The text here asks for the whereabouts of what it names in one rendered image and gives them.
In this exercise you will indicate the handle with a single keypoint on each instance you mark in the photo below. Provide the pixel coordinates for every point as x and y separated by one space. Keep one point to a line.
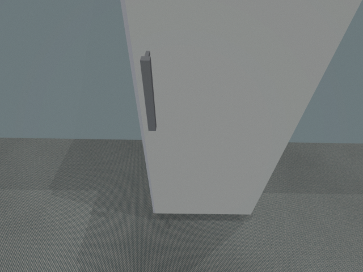
147 80

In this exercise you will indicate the fridge door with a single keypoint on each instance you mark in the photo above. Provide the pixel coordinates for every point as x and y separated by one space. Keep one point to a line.
231 81

